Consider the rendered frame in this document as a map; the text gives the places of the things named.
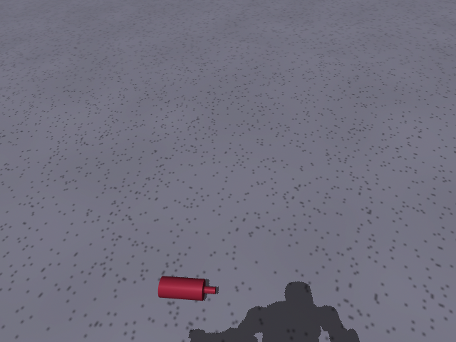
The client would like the bottle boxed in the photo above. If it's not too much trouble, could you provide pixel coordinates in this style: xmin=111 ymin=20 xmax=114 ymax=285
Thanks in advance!
xmin=158 ymin=276 xmax=216 ymax=301

